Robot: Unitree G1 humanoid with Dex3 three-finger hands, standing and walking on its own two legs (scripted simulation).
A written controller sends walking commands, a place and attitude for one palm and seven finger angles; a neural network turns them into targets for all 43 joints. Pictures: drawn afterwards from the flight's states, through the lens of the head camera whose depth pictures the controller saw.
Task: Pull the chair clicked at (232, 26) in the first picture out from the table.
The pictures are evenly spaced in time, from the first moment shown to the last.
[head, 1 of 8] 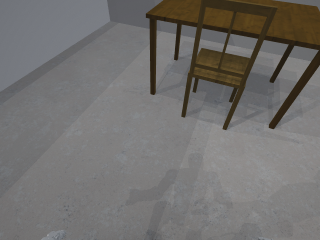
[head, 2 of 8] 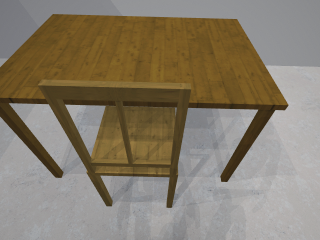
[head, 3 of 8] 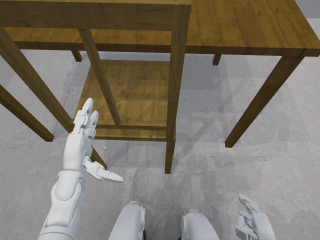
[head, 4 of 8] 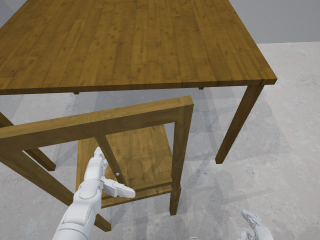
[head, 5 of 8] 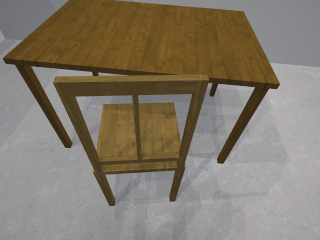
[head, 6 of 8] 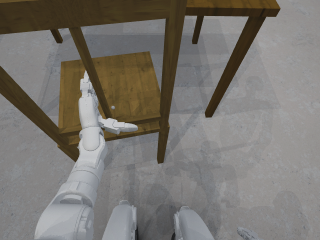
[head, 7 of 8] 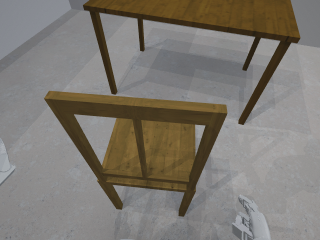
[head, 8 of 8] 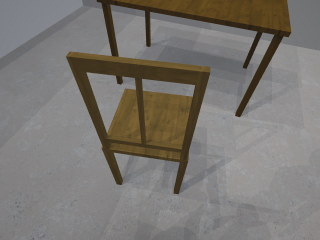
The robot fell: no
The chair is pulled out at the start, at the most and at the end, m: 0.00 0.66 0.66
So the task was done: yes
